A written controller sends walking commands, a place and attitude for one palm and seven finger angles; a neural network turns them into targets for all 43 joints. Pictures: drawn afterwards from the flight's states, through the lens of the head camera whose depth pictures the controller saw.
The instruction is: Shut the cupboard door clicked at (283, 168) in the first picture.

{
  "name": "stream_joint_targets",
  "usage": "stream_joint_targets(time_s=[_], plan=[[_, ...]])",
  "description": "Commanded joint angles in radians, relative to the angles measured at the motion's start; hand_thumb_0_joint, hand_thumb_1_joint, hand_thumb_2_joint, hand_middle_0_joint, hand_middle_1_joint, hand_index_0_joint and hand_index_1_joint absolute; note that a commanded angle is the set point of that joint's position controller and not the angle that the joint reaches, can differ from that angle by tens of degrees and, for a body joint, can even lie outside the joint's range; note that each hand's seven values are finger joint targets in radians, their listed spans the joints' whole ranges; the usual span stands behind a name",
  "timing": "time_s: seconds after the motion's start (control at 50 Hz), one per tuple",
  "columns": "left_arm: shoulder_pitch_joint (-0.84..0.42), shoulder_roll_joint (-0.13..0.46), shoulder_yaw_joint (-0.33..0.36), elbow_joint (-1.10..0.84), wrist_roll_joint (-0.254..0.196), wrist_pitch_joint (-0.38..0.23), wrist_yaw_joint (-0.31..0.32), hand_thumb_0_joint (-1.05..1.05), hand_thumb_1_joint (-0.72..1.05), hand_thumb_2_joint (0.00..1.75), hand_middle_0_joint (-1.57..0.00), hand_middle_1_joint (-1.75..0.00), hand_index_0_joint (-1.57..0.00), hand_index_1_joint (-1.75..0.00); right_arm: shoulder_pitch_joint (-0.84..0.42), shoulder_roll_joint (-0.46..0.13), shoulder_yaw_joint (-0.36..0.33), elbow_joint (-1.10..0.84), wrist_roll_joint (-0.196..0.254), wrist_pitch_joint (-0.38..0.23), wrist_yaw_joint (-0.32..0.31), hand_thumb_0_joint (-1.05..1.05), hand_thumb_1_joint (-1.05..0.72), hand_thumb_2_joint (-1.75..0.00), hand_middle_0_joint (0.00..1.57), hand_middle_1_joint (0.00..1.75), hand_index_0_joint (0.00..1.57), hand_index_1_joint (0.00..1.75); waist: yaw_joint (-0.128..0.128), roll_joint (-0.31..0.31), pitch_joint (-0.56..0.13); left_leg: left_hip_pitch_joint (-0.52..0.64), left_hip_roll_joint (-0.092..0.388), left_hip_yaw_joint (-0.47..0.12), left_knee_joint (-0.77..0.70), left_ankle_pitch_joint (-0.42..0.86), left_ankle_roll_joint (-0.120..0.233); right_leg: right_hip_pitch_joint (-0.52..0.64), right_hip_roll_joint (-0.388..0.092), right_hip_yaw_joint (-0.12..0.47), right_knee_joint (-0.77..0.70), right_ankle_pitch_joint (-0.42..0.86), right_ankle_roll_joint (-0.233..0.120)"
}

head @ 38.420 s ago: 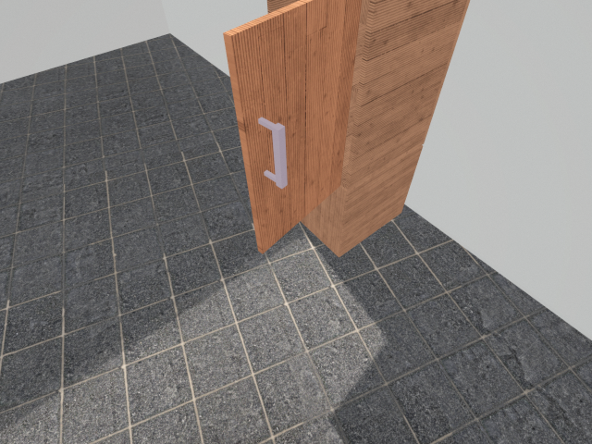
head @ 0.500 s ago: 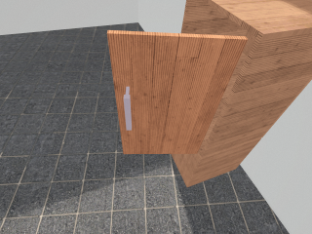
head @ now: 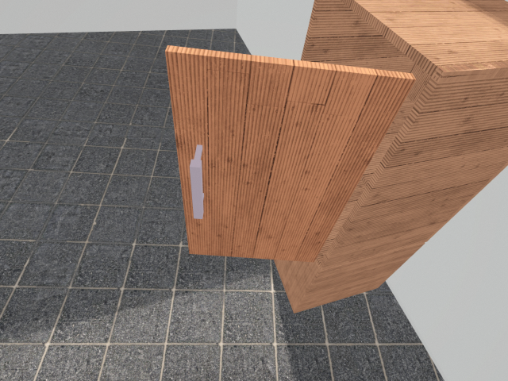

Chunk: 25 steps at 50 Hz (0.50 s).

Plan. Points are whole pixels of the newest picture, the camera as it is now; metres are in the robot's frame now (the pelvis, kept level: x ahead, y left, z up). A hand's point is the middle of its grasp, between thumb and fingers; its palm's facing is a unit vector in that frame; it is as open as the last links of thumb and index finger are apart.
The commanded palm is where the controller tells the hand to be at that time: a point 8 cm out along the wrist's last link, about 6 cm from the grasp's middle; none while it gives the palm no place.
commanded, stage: shuffle to correct the standing spot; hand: left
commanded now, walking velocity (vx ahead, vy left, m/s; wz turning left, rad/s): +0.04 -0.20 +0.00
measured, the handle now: (198, 184) +0.45 +0.14 +0.01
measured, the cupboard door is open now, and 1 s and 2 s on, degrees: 71 71 71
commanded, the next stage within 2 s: come to a stop and stand still in 0.08 s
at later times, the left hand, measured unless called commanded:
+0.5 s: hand out of the picture +0.07 +0.09 -0.16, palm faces +0.07 -0.97 -0.21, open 7.3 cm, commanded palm none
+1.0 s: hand out of the picture +0.01 +0.19 -0.16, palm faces +0.07 -0.95 -0.30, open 7.4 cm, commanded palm none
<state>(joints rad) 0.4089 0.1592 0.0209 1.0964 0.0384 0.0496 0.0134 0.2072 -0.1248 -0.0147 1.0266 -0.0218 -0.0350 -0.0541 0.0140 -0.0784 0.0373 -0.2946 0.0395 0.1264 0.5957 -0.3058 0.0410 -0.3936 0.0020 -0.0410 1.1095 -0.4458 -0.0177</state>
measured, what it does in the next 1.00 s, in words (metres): steps on the spot: right foot, then left foot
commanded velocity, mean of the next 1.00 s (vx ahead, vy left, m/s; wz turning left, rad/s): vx -0.01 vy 0.06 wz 0.00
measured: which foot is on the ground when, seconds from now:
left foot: down 0.00-0.26, up 0.28-0.64, down 0.66-1.00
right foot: up 0.00-0.24, down 0.26-1.00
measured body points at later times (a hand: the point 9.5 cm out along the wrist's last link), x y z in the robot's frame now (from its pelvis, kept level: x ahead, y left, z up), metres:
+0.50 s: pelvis +0.02 -0.09 +0.01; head +0.05 -0.09 +0.46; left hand +0.07 +0.14 -0.14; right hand +0.06 -0.33 -0.15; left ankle +0.00 +0.01 -0.68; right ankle +0.05 -0.21 -0.73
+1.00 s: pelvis +0.01 -0.02 +0.00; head +0.02 -0.03 +0.45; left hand +0.01 +0.24 -0.14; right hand +0.12 -0.24 -0.14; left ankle +0.01 +0.03 -0.73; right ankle +0.05 -0.20 -0.73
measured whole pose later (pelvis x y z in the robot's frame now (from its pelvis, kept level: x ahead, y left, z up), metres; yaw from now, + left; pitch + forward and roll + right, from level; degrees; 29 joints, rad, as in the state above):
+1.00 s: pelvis +0.01 -0.02 +0.00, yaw +2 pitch -1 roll +0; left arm 0.35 0.22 0.01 0.96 0.03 0.02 0.03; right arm 0.20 -0.17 -0.02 0.89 -0.02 0.00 -0.01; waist 0.02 0.03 0.01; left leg -0.24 -0.06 0.11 0.57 -0.32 0.10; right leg -0.30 -0.10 0.03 0.58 -0.26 0.01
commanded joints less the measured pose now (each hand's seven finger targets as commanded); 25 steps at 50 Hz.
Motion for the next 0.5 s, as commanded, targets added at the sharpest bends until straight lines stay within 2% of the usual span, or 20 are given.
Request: stream_joint_targets(time_s=[0.0, 0.04, 0.06, 0.12, 0.16, 0.18, 0.2, 0.22, 0.24, 0.26, 0.28, 0.3, 0.32, 0.34, 0.36, 0.4, 0.42, 0.44, 0.46, 0.48], plan=[[0.045, 0.032, 0.029, -0.070, 0.001, -0.006, -0.012, 0.00, 0.90, 0.90, -0.20, -0.30, -0.20, -0.30, 0.076, -0.166, -0.036, -0.011, -0.006, -0.007, -0.003, 0.00, -0.90, -0.90, 0.20, 0.30, 0.20, 0.30, 0.013, 0.211, 0.029, -0.045, 0.266, -0.202, -0.327, 0.345, 0.135, -0.063, -0.071, 0.041, -0.014, 0.124, 0.031], [0.014, 0.026, 0.029, -0.086, -0.003, 0.000, -0.019, 0.00, 0.90, 0.90, -0.20, -0.30, -0.20, -0.30, 0.074, -0.192, -0.048, -0.023, -0.009, -0.002, 0.001, 0.00, -0.90, -0.90, 0.20, 0.30, 0.20, 0.30, 0.002, 0.230, 0.002, -0.021, 0.243, -0.169, -0.326, 0.267, 0.122, -0.052, -0.071, 0.008, -0.131, 0.134, 0.042], [-0.023, 0.030, 0.030, -0.102, -0.002, -0.001, -0.021, 0.00, 0.90, 0.90, -0.20, -0.30, -0.20, -0.30, 0.078, -0.194, -0.052, -0.025, -0.012, 0.001, 0.001, 0.00, -0.90, -0.90, 0.20, 0.30, 0.20, 0.30, -0.008, 0.220, 0.023, -0.030, 0.241, -0.169, -0.328, 0.246, 0.119, -0.051, -0.073, -0.005, -0.191, 0.134, 0.044], [-0.088, 0.040, 0.035, -0.134, -0.004, -0.004, -0.027, 0.00, 0.90, 0.90, -0.20, -0.30, -0.20, -0.30, 0.091, -0.230, -0.071, -0.032, -0.018, 0.018, 0.009, 0.00, -0.90, -0.90, 0.20, 0.30, 0.20, 0.30, -0.033, 0.262, -0.001, -0.001, 0.241, -0.191, -0.317, 0.106, 0.111, -0.027, -0.053, -0.042, -0.335, 0.123, 0.051], [-0.109, 0.056, 0.040, -0.154, -0.005, -0.012, -0.030, 0.00, 0.90, 0.90, -0.20, -0.30, -0.20, -0.30, 0.082, -0.243, -0.082, -0.038, -0.020, 0.027, 0.010, 0.00, -0.90, -0.90, 0.20, 0.30, 0.20, 0.30, -0.032, 0.267, 0.009, -0.045, 0.254, -0.213, -0.277, 0.072, 0.096, 0.041, -0.045, -0.051, -0.441, 0.131, 0.046], [-0.074, 0.056, 0.043, -0.149, -0.007, -0.019, -0.030, 0.00, 0.90, 0.90, -0.20, -0.30, -0.20, -0.30, 0.070, -0.248, -0.082, -0.045, -0.021, 0.031, 0.013, 0.00, -0.90, -0.90, 0.20, 0.30, 0.20, 0.30, -0.010, 0.256, -0.021, -0.061, 0.232, -0.195, -0.229, 0.050, 0.073, 0.116, -0.025, -0.066, -0.518, 0.173, 0.046], [-0.016, 0.069, 0.047, -0.131, -0.007, -0.031, -0.024, 0.00, 0.90, 0.90, -0.20, -0.30, -0.20, -0.30, 0.067, -0.225, -0.076, -0.050, -0.019, 0.035, 0.018, 0.00, -0.90, -0.90, 0.20, 0.30, 0.20, 0.30, 0.016, 0.200, -0.050, -0.091, 0.179, -0.155, -0.143, 0.012, 0.035, 0.217, -0.017, -0.063, -0.610, 0.214, 0.046], [0.044, 0.123, 0.054, -0.113, -0.003, -0.049, -0.014, 0.00, 0.90, 0.90, -0.20, -0.30, -0.20, -0.30, 0.082, -0.169, -0.064, -0.053, -0.012, 0.038, 0.026, 0.00, -0.90, -0.90, 0.20, 0.30, 0.20, 0.30, 0.043, 0.029, -0.073, -0.160, 0.076, -0.074, 0.022, -0.120, -0.016, 0.305, -0.107, 0.046, -0.726, 0.211, 0.035], [0.035, 0.215, 0.065, -0.112, 0.002, -0.062, 0.000, 0.00, 0.90, 0.90, -0.20, -0.30, -0.20, -0.30, 0.100, -0.067, -0.041, -0.078, -0.003, 0.044, 0.032, 0.00, -0.90, -0.90, 0.20, 0.30, 0.20, 0.30, 0.031, -0.283, -0.072, -0.258, -0.027, -0.015, 0.227, -0.297, -0.057, 0.274, -0.329, 0.322, -0.850, 0.195, -0.021], [0.008, 0.215, 0.052, -0.133, -0.010, -0.064, 0.006, 0.00, 0.90, 0.90, -0.20, -0.30, -0.20, -0.30, 0.072, -0.086, -0.038, -0.092, -0.001, 0.054, 0.032, 0.00, -0.90, -0.90, 0.20, 0.30, 0.20, 0.30, 0.045, -0.176, -0.077, -0.187, 0.008, -0.119, 0.289, -0.307, -0.039, 0.165, -0.386, 0.367, -0.905, 0.140, -0.083], [-0.073, 0.217, 0.048, -0.145, -0.007, -0.063, 0.001, 0.00, 0.90, 0.90, -0.20, -0.30, -0.20, -0.30, 0.070, -0.083, -0.039, -0.082, -0.002, 0.047, 0.040, 0.00, -0.90, -0.90, 0.20, 0.30, 0.20, 0.30, 0.012, -0.074, -0.034, -0.169, 0.014, -0.121, 0.304, -0.252, -0.031, 0.110, -0.353, 0.296, -0.901, 0.084, -0.112], [-0.112, 0.197, 0.051, -0.155, -0.005, -0.072, 0.004, 0.00, 0.90, 0.90, -0.20, -0.30, -0.20, -0.30, 0.085, -0.082, -0.040, -0.060, -0.003, 0.051, 0.044, 0.00, -0.90, -0.90, 0.20, 0.30, 0.20, 0.30, -0.003, -0.146, -0.033, -0.180, 0.001, -0.103, 0.358, -0.183, -0.042, 0.109, -0.312, 0.313, -0.885, 0.159, -0.095], [-0.134, 0.184, 0.048, -0.160, -0.008, -0.077, 0.010, 0.00, 0.90, 0.90, -0.20, -0.30, -0.20, -0.30, 0.100, -0.102, -0.042, -0.051, -0.002, 0.051, 0.045, 0.00, -0.90, -0.90, 0.20, 0.30, 0.20, 0.30, -0.007, -0.195, -0.019, -0.199, 0.008, -0.115, 0.377, -0.153, -0.050, 0.130, -0.307, 0.286, -0.849, 0.313, -0.094], [-0.141, 0.168, 0.039, -0.160, -0.011, -0.078, 0.015, 0.00, 0.90, 0.90, -0.20, -0.30, -0.20, -0.30, 0.103, -0.109, -0.042, -0.040, 0.002, 0.050, 0.044, 0.00, -0.90, -0.90, 0.20, 0.30, 0.20, 0.30, -0.008, -0.175, -0.021, -0.199, 0.013, -0.113, 0.372, -0.135, -0.060, 0.159, -0.308, 0.236, -0.809, 0.473, -0.105], [-0.137, 0.172, 0.044, -0.160, -0.009, -0.074, 0.020, 0.00, 0.90, 0.90, -0.20, -0.30, -0.20, -0.30, 0.102, -0.102, -0.041, -0.036, 0.007, 0.053, 0.043, 0.00, -0.90, -0.90, 0.20, 0.30, 0.20, 0.30, -0.003, -0.148, -0.028, -0.192, 0.005, -0.101, 0.366, -0.148, -0.070, 0.175, -0.322, 0.213, -0.783, 0.588, -0.127], [-0.102, 0.196, 0.054, -0.157, -0.006, -0.071, 0.028, 0.00, 0.90, 0.90, -0.20, -0.30, -0.20, -0.30, 0.079, -0.102, -0.037, -0.049, 0.007, 0.058, 0.044, 0.00, -0.90, -0.90, 0.20, 0.30, 0.20, 0.30, 0.018, -0.076, -0.052, -0.208, -0.015, -0.093, 0.356, -0.157, -0.083, 0.246, -0.347, 0.209, -0.742, 0.765, -0.159], [-0.082, 0.209, 0.060, -0.151, -0.006, -0.068, 0.031, 0.00, 0.90, 0.90, -0.20, -0.30, -0.20, -0.30, 0.060, -0.102, -0.038, -0.056, 0.006, 0.061, 0.045, 0.00, -0.90, -0.90, 0.20, 0.30, 0.20, 0.30, 0.033, -0.056, -0.061, -0.217, -0.024, -0.090, 0.354, -0.155, -0.088, 0.272, -0.355, 0.211, -0.730, 0.804, -0.169], [-0.073, 0.216, 0.066, -0.148, -0.007, -0.064, 0.035, 0.00, 0.90, 0.90, -0.20, -0.30, -0.20, -0.30, 0.048, -0.103, -0.039, -0.068, 0.005, 0.066, 0.046, 0.00, -0.90, -0.90, 0.20, 0.30, 0.20, 0.30, 0.040, -0.066, -0.066, -0.229, -0.023, -0.094, 0.361, -0.153, -0.090, 0.283, -0.371, 0.221, -0.729, 0.798, -0.183], [-0.073, 0.222, 0.070, -0.147, -0.007, -0.061, 0.039, 0.00, 0.90, 0.90, -0.20, -0.30, -0.20, -0.30, 0.037, -0.103, -0.039, -0.074, 0.006, 0.067, 0.046, 0.00, -0.90, -0.90, 0.20, 0.30, 0.20, 0.30, 0.046, -0.043, -0.072, -0.227, -0.023, -0.100, 0.350, -0.162, -0.091, 0.289, -0.385, 0.228, -0.727, 0.788, -0.199], [-0.079, 0.226, 0.071, -0.151, -0.005, -0.058, 0.041, 0.00, 0.90, 0.90, -0.20, -0.30, -0.20, -0.30, 0.029, -0.099, -0.038, -0.084, 0.007, 0.068, 0.048, 0.00, -0.90, -0.90, 0.20, 0.30, 0.20, 0.30, 0.044, -0.058, -0.070, -0.210, -0.020, -0.109, 0.325, -0.162, -0.087, 0.267, -0.385, 0.228, -0.730, 0.756, -0.199]])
